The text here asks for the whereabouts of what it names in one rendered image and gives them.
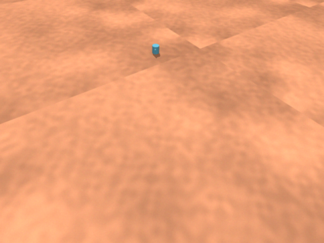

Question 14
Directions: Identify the mug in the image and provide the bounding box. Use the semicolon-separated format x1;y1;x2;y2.
152;44;159;54

